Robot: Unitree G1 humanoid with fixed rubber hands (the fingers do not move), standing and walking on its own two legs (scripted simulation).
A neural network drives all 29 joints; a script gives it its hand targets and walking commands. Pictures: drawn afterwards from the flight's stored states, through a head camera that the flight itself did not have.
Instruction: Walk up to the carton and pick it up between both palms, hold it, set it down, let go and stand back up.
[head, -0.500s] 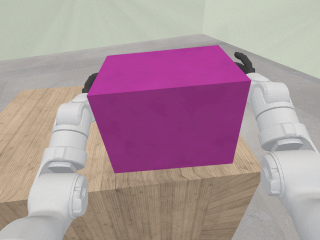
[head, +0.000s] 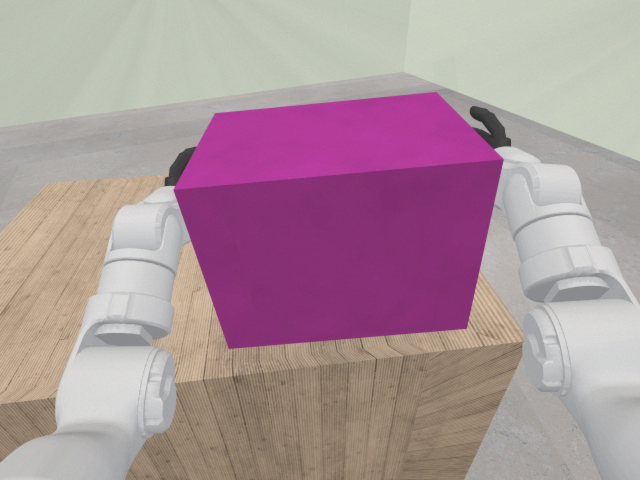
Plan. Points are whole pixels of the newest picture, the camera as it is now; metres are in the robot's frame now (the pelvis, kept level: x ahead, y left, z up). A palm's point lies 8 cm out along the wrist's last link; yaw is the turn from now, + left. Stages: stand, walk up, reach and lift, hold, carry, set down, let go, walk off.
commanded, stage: hold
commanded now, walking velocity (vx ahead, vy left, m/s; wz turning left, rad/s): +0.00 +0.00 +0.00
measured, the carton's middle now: (335, 216) +0.36 +0.00 +0.21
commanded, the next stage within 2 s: none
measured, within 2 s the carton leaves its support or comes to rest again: neither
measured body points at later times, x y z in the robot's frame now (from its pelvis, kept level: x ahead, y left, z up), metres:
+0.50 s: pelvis +0.00 +0.00 +0.00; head -0.08 +0.00 +0.44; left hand +0.39 +0.19 +0.23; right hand +0.40 -0.19 +0.27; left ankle +0.07 +0.08 -0.74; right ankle +0.04 -0.15 -0.74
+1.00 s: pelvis +0.00 +0.00 +0.00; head -0.08 +0.00 +0.44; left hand +0.39 +0.19 +0.23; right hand +0.41 -0.19 +0.27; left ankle +0.07 +0.08 -0.74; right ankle +0.04 -0.15 -0.74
